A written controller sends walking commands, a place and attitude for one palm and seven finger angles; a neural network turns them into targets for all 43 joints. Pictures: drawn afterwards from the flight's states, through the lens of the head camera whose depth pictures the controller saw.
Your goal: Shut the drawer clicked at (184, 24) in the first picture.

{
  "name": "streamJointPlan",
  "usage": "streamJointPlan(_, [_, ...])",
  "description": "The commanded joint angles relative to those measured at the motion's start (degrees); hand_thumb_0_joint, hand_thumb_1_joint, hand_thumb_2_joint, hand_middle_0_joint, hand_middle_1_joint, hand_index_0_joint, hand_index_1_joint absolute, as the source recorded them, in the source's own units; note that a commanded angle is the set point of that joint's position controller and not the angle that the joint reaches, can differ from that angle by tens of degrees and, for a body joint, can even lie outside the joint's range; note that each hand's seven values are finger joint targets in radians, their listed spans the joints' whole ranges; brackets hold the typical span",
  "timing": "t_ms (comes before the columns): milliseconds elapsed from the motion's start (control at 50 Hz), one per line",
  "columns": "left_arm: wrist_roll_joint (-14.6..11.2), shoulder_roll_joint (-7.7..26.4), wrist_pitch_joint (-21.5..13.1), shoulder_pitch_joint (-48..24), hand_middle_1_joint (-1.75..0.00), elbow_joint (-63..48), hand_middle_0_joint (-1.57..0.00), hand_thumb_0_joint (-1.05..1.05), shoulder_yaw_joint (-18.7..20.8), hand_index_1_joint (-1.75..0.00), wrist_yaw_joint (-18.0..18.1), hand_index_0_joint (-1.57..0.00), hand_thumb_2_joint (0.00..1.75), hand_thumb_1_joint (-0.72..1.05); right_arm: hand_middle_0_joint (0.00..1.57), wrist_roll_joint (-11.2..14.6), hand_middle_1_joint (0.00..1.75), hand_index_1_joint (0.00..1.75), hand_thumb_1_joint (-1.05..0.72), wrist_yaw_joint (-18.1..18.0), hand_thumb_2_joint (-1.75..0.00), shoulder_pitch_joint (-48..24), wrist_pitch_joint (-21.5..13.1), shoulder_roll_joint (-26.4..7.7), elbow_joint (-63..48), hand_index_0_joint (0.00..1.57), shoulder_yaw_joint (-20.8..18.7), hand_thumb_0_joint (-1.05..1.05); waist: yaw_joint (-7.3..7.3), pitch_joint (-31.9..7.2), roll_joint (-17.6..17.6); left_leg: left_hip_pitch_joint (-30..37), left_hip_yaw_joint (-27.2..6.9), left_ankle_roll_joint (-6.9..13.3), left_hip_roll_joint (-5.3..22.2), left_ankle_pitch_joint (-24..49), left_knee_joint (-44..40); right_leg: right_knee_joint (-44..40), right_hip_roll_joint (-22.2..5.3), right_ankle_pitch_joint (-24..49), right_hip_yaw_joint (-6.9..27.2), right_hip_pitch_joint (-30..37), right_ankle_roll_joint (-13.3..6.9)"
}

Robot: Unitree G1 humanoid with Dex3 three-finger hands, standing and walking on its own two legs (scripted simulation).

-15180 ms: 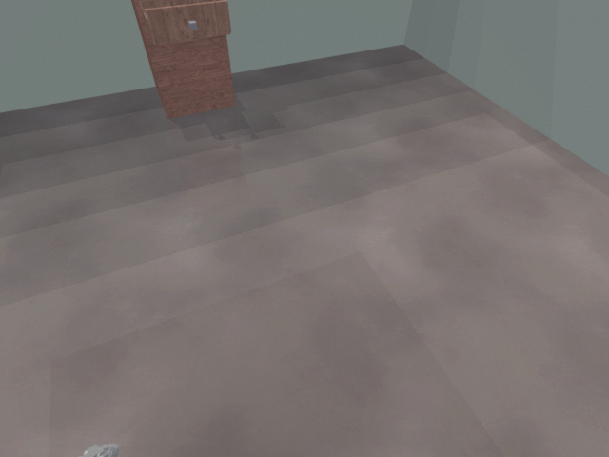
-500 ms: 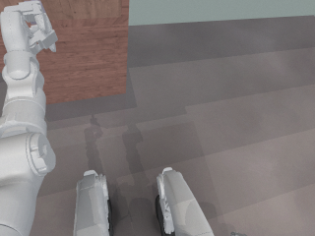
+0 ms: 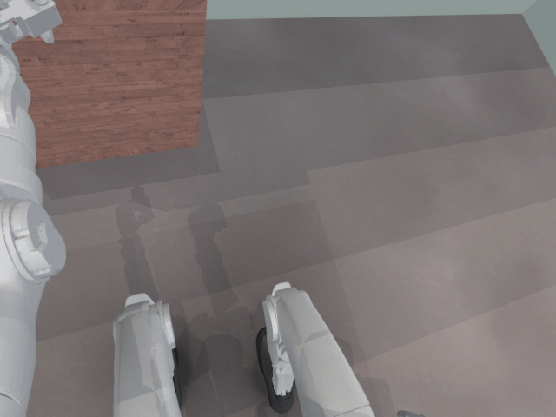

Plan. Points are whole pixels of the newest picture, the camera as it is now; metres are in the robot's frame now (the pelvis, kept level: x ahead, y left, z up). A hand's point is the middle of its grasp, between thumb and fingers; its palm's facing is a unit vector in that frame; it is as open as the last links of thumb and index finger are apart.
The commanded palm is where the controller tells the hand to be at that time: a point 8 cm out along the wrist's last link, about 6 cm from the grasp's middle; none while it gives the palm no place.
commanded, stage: pull the fist back off the drawer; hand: left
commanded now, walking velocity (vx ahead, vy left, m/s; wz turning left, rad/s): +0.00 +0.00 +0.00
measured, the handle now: out of the picture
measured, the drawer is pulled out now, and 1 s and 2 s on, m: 0.00 0.00 0.00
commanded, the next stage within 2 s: draw the hand back to the body in 0.76 s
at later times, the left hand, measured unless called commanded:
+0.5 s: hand (42, 0) +0.60 +0.21 +0.07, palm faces +0.16 -0.99 -0.03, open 3.0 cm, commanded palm +0.59 +0.20 +0.07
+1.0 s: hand (41, 5) +0.57 +0.20 +0.09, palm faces +0.19 -0.98 -0.05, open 3.3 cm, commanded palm +0.51 +0.23 +0.11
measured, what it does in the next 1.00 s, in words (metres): stands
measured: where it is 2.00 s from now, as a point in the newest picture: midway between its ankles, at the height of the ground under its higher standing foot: (224, 384)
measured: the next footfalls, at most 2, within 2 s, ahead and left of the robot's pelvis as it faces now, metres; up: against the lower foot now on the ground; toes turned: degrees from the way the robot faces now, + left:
none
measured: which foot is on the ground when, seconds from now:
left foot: down 0.00-1.00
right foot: down 0.00-1.00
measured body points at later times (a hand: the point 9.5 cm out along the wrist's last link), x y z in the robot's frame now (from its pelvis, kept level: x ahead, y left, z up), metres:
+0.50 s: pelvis +0.00 +0.00 +0.01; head +0.21 +0.07 +0.40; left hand +0.58 +0.27 +0.07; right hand +0.01 -0.25 -0.09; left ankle +0.10 +0.13 -0.50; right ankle +0.06 -0.14 -0.50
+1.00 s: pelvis +0.04 +0.00 +0.05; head +0.24 +0.03 +0.45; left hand +0.55 +0.26 +0.09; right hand +0.09 -0.25 -0.08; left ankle +0.10 +0.13 -0.50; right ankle +0.06 -0.14 -0.50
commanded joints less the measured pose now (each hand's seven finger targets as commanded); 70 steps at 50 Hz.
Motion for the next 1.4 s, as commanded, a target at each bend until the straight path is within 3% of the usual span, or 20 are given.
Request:
streamJointPlan(0, [-0.8, 13.1, -3.5, -38.9, -1.60, -15.7, -1.40, 0.00, -0.2, -1.60, 2.0, -1.40, 0.90, 0.90, 0.20, -0.1, 0.30, 0.30, -0.90, -1.7, -0.90, 11.3, -1.2, -13.5, -0.7, 0.20, -4.1, 0.00, -4.26, -33.3, 20.8, 41.8, -2.0, 2.9, -1.0, -8.8, -11.8, -14.9, 1.4, 2.8, -0.4, 0.9, -3.1])
streamJointPlan(120, [-1.0, 13.1, -3.3, -38.4, -1.60, -16.0, -1.40, 0.00, 0.0, -1.60, 1.8, -1.40, 0.90, 0.90, 0.20, -0.3, 0.30, 0.30, -0.90, -1.6, -0.90, 11.7, -1.7, -13.8, -0.8, 0.20, -4.2, 0.00, -3.90, -33.9, 21.2, 42.5, -2.4, 2.6, -1.0, -8.3, -12.3, -14.8, 1.4, 3.4, -0.7, 1.1, -3.2])
streamJointPlan(180, [-1.3, 13.0, -2.7, -37.0, -1.60, -15.0, -1.40, 0.00, 0.7, -1.60, 1.9, -1.40, 0.90, 0.90, 0.20, -0.3, 0.30, 0.30, -0.90, -1.5, -0.90, 12.1, -1.5, -13.7, -0.9, 0.20, -4.3, 0.00, -3.80, -32.9, 18.6, 40.2, -1.9, 2.8, -1.2, -8.6, -11.8, -15.2, 1.6, 3.2, -0.5, 2.5, -3.1])
streamJointPlan(220, [-1.0, 12.9, -3.0, -37.1, -1.60, -16.0, -1.40, 0.00, 0.9, -1.60, 1.9, -1.40, 0.90, 0.90, 0.20, -0.5, 0.30, 0.30, -0.90, -1.2, -0.90, 12.4, -1.4, -13.8, -1.0, 0.20, -4.4, 0.00, -3.31, -33.8, 20.3, 42.0, -2.3, 2.7, -1.1, -6.9, -11.9, -14.7, 1.5, 4.1, -0.8, 1.7, -3.3])
streamJointPlan(380, [-1.4, 8.7, -2.0, -32.6, -1.60, -16.0, -1.40, 0.00, 0.8, -1.60, 2.1, -1.40, 0.90, 0.90, 0.20, -0.7, 0.30, 0.30, -0.90, 0.0, -0.90, 13.2, -0.6, -13.3, -1.1, 0.20, -5.4, 0.00, -1.89, -33.1, 18.0, 42.3, -2.1, 2.4, -1.2, -5.8, -12.4, -15.1, 1.6, 4.4, -1.1, 2.6, -3.4])
streamJointPlan(420, [-1.3, 8.9, -2.4, -30.7, -1.60, -17.4, -1.40, 0.00, 1.7, -1.60, 2.0, -1.40, 0.90, 0.90, 0.20, -0.8, 0.30, 0.30, -0.90, 0.3, -0.90, 13.4, -0.5, -13.2, -1.4, 0.20, -5.6, 0.00, -0.67, -35.1, 19.4, 44.4, -2.1, 2.2, -1.2, -3.3, -12.5, -14.7, 1.6, 5.5, -1.3, 3.2, -3.6])
streamJointPlan(540, [-2.5, 4.5, -3.4, -22.9, -1.60, -21.4, -1.40, 0.00, 1.0, -1.60, 1.8, -1.40, 0.90, 0.90, 0.20, -0.6, 0.30, 0.30, -0.90, 1.2, -0.90, 13.1, 0.2, -12.2, -2.0, 0.20, -6.6, 0.00, 1.54, -37.5, 17.8, 47.9, -1.1, 2.0, -1.1, 3.1, -12.8, -15.8, 1.7, 8.2, -1.1, 6.7, -3.5])
streamJointPlan(660, [-3.0, 4.7, -5.0, -13.6, -1.60, -22.3, -1.40, 0.00, 3.5, -1.60, 2.3, -1.40, 0.90, 0.90, 0.20, -0.3, 0.30, 0.30, -0.90, 1.7, -0.90, 12.3, 1.0, -11.6, -2.7, 0.20, -7.2, 0.00, 3.62, -36.4, 13.4, 46.1, 1.0, 2.1, -1.2, 7.8, -12.7, -17.1, 1.8, 10.7, -0.4, 12.4, -3.2])
streamJointPlan(700, [-3.2, 3.2, -5.9, -14.5, -1.60, -22.4, -1.40, 0.00, 2.7, -1.60, 2.4, -1.40, 0.90, 0.90, 0.20, -0.3, 0.30, 0.30, -0.90, 1.8, -0.90, 12.1, 1.0, -11.2, -2.4, 0.20, -7.2, 0.00, 2.78, -35.5, 11.9, 45.1, 1.3, 2.4, -1.3, 9.2, -12.1, -17.2, 1.7, 11.9, -0.1, 12.8, -3.0])
streamJointPlan(840, [-4.0, 1.9, -8.3, -9.3, -1.60, -22.0, -1.40, 0.00, 3.5, -1.60, 1.5, -1.40, 0.90, 0.90, 0.20, -0.3, 0.30, 0.30, -0.90, 2.1, -0.90, 11.6, 1.8, -10.9, -2.4, 0.20, -8.0, 0.00, 3.82, -36.9, 10.5, 45.7, 2.5, 2.3, -1.5, 15.8, -11.1, -17.2, 1.6, 17.7, 0.4, 16.8, -2.9])
streamJointPlan(900, [-6.0, 4.4, -8.2, -0.1, -1.60, -34.8, -1.40, 0.00, 6.4, -1.60, 0.7, -1.40, 0.90, 0.90, 0.20, 0.9, 0.30, 0.30, -0.90, 2.3, -0.90, 10.3, 2.4, -10.9, -5.8, 0.20, -8.9, 0.00, 8.87, -47.0, 13.1, 53.7, 3.7, 1.9, -2.0, 21.7, -14.6, -18.7, 1.5, 24.8, 1.4, 26.8, -3.1])
streamJointPlan(940, [-7.9, 0.6, -5.8, 8.1, -1.60, -42.8, -1.40, 0.00, 4.0, -1.60, 0.0, -1.40, 0.90, 0.90, 0.20, 2.4, 0.30, 0.30, -0.90, 2.6, -0.90, 9.2, 2.7, -10.4, -7.4, 0.20, -9.5, 0.00, 9.93, -49.4, 12.8, 59.5, 4.1, 1.6, -2.4, 25.4, -17.8, -21.4, 1.4, 29.7, 1.5, 32.4, -2.9])
streamJointPlan(1000, [-10.8, -3.6, -1.5, 17.2, -1.60, -50.8, -1.40, 0.00, 1.2, -1.60, -0.7, -1.40, 0.90, 0.90, 0.20, 4.3, 0.30, 0.30, -0.90, 1.8, -0.90, 7.9, 1.9, -9.8, -8.6, 0.20, -9.7, 0.00, 10.12, -45.7, 8.2, 60.6, 4.9, 1.9, -2.8, 25.0, -21.8, -26.1, 1.0, 33.0, 1.9, 39.3, -2.3])
streamJointPlan(1040, [-12.3, -5.8, 0.0, 20.5, -1.60, -53.9, -1.40, 0.00, -0.1, -1.60, -0.4, -1.40, 0.90, 0.90, 0.20, 5.2, 0.30, 0.30, -0.90, 0.8, -0.90, 7.1, 0.9, -9.6, -8.1, 0.20, -9.9, 0.00, 9.33, -40.2, 4.3, 60.8, 5.2, 2.1, -2.8, 22.8, -24.6, -29.4, 0.9, 32.1, 1.6, 41.3, -1.8])
streamJointPlan(1100, [-13.5, -10.0, -1.1, 23.1, -1.60, -57.0, -1.40, 0.00, -3.3, -1.60, 0.3, -1.40, 0.90, 0.90, 0.20, 5.4, 0.30, 0.30, -0.90, -0.7, -0.90, 6.1, -1.2, -8.9, -7.4, 0.20, -9.8, 0.00, 8.60, -34.8, 3.2, 63.8, 5.6, 2.1, -3.2, 21.1, -27.7, -33.2, 0.6, 30.5, 1.8, 42.6, -1.5])
streamJointPlan(1180, [-13.2, -14.2, -3.1, 30.4, -1.60, -51.0, -1.40, 0.00, -7.3, -1.60, -0.1, -1.40, 0.90, 0.90, 0.20, 5.4, 0.30, 0.30, -0.90, -1.2, -0.90, 5.0, -2.4, -8.6, -6.4, 0.20, -9.7, 0.00, 8.82, -24.0, 2.1, 66.9, 5.7, 1.5, -3.3, 18.2, -32.9, -37.6, 0.6, 26.3, 0.8, 43.3, -1.8])
streamJointPlan(1220, [-13.1, -14.5, -3.7, 33.8, -1.60, -51.1, -1.40, 0.00, -8.2, -1.60, -1.0, -1.40, 0.90, 0.90, 0.20, 5.6, 0.30, 0.30, -0.90, -1.2, -0.90, 4.0, -2.4, -8.7, -7.3, 0.20, -9.5, 0.00, 10.19, -22.2, 5.1, 70.3, 5.7, 1.3, -3.6, 18.9, -35.3, -39.1, 0.5, 26.1, 0.5, 44.8, -2.3])
streamJointPlan(1340, [-15.3, -14.4, -2.7, 46.2, -1.60, -58.0, -1.40, 0.00, -8.2, -1.60, -2.8, -1.40, 0.90, 0.90, 0.20, 6.5, 0.30, 0.30, -0.90, -1.2, -0.90, 0.0, -1.8, -8.5, -12.7, 0.20, -8.9, 0.00, 13.18, -18.1, 4.5, 75.8, 6.5, 1.6, -4.2, 20.5, -42.6, -44.4, 0.5, 29.2, 0.2, 55.1, -2.4])
streamJointPlan(1360, [-8.4, -8.8, 2.4, 51.4, -1.60, -59.7, -1.40, 0.00, -10.1, -1.60, 1.2, -1.40, 0.90, 0.90, 0.20, 6.6, 0.30, 0.30, -0.90, -2.0, -0.90, -3.3, 0.5, -8.0, -14.7, 0.20, -9.1, 0.00, 16.62, -21.2, 5.8, 82.7, 7.9, 1.4, -4.9, 20.8, -47.4, -48.4, -0.3, 29.5, 2.9, 58.7, -3.5])
streamJointPlan(1380, [-8.5, -11.0, 5.0, 52.3, -1.60, -64.6, -1.40, 0.00, -11.0, -1.60, 3.5, -1.40, 0.90, 0.90, 0.20, 6.8, 0.30, 0.30, -0.90, -2.8, -0.90, -3.8, 1.4, -7.0, -16.6, 0.20, -8.7, 0.00, 14.84, -18.2, 4.6, 83.7, 8.3, 1.8, -4.8, 21.2, -49.0, -50.5, -0.4, 30.6, 2.6, 60.4, -3.2])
